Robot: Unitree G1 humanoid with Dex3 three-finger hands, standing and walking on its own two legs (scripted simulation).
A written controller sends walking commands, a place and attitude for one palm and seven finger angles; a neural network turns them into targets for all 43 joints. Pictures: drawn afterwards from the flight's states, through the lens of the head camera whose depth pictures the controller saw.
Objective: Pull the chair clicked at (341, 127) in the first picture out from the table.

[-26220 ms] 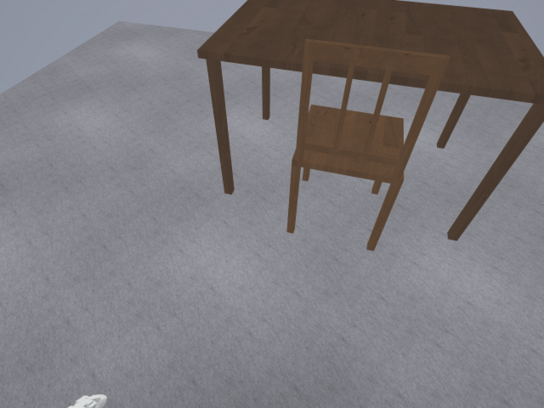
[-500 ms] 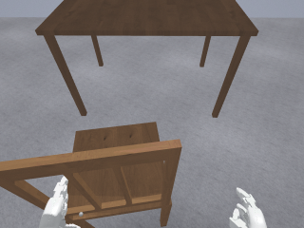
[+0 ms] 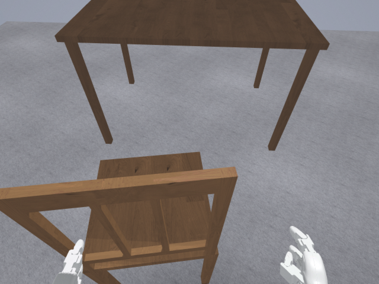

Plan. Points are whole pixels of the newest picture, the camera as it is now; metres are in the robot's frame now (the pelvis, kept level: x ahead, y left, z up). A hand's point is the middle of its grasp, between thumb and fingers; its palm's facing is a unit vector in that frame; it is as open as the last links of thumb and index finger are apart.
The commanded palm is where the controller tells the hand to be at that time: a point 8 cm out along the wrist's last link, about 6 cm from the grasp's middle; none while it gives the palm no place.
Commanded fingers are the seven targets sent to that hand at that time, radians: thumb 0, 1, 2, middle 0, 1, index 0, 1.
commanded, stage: draw the hand back to the body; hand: left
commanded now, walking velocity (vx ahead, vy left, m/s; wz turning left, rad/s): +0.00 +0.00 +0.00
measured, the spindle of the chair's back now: (114, 232) +0.24 +0.19 -0.04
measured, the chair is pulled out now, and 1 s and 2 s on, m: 0.67 0.67 0.65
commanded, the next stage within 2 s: step back with the hand held close in 1.64 s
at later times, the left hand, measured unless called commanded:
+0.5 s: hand (82, 271) +0.14 +0.18 +0.07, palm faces +0.01 -0.99 -0.11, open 17.5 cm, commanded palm +0.09 +0.25 +0.10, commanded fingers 0.00 -0.44 0.25 -0.01 -0.02 -0.01 -0.02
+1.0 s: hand (52, 260) +0.15 +0.23 +0.09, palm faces +0.21 -0.86 -0.47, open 12.0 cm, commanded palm +0.14 +0.28 +0.19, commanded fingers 0.00 0.47 0.69 -0.14 -0.21 -0.14 -0.21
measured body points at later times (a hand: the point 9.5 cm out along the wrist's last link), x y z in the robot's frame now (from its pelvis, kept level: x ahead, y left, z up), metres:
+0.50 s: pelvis -0.01 -0.01 -0.01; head +0.00 -0.02 +0.44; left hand +0.13 +0.24 +0.08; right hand +0.18 -0.23 -0.07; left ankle +0.00 +0.13 -0.68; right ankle +0.00 -0.14 -0.68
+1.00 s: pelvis +0.02 -0.01 +0.05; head +0.01 -0.03 +0.50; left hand +0.14 +0.27 +0.12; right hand +0.21 -0.22 -0.03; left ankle +0.00 +0.13 -0.68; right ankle +0.00 -0.14 -0.68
